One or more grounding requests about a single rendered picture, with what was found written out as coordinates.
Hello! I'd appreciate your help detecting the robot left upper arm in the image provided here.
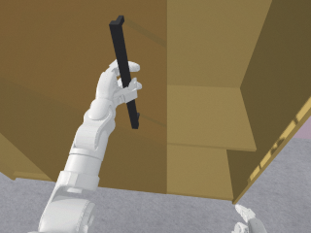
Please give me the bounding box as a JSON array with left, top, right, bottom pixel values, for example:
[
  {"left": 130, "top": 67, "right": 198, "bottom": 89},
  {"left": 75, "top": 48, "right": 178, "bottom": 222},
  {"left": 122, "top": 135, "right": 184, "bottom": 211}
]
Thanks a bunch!
[{"left": 28, "top": 195, "right": 96, "bottom": 233}]

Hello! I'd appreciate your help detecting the handle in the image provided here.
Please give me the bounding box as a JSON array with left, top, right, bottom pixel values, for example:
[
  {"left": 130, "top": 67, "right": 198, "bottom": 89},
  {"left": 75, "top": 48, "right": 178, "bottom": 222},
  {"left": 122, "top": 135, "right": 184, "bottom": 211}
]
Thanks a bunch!
[{"left": 109, "top": 16, "right": 140, "bottom": 129}]

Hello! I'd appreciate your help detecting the left robot forearm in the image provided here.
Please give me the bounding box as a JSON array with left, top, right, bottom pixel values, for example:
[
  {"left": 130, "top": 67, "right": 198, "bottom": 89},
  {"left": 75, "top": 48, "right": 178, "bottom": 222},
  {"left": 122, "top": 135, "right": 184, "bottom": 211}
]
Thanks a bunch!
[{"left": 38, "top": 98, "right": 116, "bottom": 231}]

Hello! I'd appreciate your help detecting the robot right hand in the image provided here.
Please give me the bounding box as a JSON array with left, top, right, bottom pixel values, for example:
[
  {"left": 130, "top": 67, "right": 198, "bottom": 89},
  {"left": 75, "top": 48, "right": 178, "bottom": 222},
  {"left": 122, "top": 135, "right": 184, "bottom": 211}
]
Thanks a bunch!
[{"left": 231, "top": 204, "right": 267, "bottom": 233}]

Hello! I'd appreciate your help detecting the robot left hand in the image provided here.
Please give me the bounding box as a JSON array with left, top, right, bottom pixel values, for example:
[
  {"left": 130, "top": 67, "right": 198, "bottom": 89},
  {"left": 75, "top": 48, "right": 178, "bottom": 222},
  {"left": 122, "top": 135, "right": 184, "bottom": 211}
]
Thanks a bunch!
[{"left": 95, "top": 60, "right": 142, "bottom": 108}]

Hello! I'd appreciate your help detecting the wardrobe door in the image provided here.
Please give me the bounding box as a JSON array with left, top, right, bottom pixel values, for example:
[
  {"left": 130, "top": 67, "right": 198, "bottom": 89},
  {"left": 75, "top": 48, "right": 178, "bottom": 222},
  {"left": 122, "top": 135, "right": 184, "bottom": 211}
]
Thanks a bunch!
[
  {"left": 0, "top": 0, "right": 167, "bottom": 194},
  {"left": 0, "top": 133, "right": 45, "bottom": 175}
]

